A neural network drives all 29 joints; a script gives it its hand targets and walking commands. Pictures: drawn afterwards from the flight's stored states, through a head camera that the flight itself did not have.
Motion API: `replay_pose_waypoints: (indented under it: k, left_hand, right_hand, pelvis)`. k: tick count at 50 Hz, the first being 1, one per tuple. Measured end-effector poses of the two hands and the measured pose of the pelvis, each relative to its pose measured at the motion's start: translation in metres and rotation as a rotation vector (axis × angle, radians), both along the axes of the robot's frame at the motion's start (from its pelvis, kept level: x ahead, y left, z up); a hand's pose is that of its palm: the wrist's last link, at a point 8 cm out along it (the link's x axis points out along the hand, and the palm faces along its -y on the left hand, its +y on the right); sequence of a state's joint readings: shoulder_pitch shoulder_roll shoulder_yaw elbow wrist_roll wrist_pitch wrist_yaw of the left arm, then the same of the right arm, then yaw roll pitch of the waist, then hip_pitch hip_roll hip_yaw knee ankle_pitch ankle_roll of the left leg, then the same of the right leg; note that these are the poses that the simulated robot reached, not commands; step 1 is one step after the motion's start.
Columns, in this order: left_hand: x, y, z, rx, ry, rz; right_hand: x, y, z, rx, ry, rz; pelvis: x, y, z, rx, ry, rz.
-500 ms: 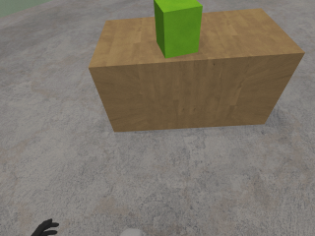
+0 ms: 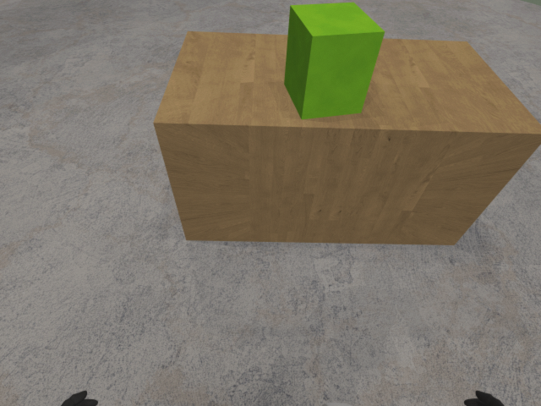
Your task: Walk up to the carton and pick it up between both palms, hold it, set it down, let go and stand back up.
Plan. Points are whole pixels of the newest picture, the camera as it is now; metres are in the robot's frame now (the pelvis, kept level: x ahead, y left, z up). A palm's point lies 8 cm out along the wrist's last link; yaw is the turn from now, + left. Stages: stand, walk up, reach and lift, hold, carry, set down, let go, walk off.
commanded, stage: walk up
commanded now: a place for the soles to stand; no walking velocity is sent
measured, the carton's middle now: (327, 61) +1.04 -0.17 -0.01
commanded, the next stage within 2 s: none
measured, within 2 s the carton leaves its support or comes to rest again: neither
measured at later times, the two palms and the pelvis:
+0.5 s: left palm (128, 364) +0.20 +0.23 -0.06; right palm out of the picture +0.15 -0.42 -0.10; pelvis +0.10 -0.10 +0.00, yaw -1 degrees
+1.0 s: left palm (123, 321) +0.28 +0.27 -0.10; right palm (489, 306) +0.29 -0.37 -0.07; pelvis +0.20 -0.05 +0.00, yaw +0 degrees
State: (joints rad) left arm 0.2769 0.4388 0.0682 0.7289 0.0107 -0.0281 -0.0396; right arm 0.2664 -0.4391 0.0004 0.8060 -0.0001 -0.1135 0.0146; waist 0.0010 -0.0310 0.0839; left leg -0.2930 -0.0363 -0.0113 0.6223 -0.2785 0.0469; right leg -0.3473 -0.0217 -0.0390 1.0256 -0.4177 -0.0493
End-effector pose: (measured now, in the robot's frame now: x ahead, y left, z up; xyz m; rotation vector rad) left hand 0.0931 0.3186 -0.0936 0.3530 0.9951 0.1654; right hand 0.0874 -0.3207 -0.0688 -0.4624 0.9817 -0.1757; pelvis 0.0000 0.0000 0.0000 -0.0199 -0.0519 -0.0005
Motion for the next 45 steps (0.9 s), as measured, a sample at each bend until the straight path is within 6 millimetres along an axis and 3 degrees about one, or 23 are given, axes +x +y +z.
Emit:
replay_pose_waypoints:
  k: [8, 16, 20, 28, 37, 45]
  left_hand:
    - [0.04, -0.013, 0.005, 0.0, 0.004, -0.021]
    - [0.081, -0.056, 0.01, 0.037, 0.01, -0.061]
    - [0.093, -0.08, 0.015, 0.059, -0.018, -0.053]
    - [0.112, -0.099, 0.041, 0.09, -0.049, 0.004]
    - [0.142, -0.095, 0.032, 0.079, -0.025, 0.004]
    - [0.161, -0.067, 0.002, 0.024, 0.026, 0.031]
  right_hand:
    - [0.0, -0.015, -0.005, 0.005, 0.052, -0.044]
    - [0.008, -0.055, -0.028, 0.046, 0.112, -0.084]
    - [0.029, -0.077, -0.04, 0.071, 0.132, -0.077]
    - [0.085, -0.103, -0.03, 0.085, 0.109, -0.025]
    - [0.126, -0.1, -0.025, 0.071, 0.113, -0.035]
    - [0.184, -0.069, -0.012, 0.017, 0.064, 0.02]
  pelvis:
    - [0.034, -0.011, 0.002, 0.016, -0.008, -0.002]
    - [0.065, -0.053, -0.004, 0.066, 0.017, -0.009]
    - [0.081, -0.081, -0.007, 0.071, 0.012, -0.019]
    - [0.112, -0.106, 0.007, 0.094, -0.005, -0.023]
    - [0.147, -0.102, 0.007, 0.063, 0.006, -0.038]
    - [0.177, -0.071, -0.001, 0.003, 0.042, -0.017]
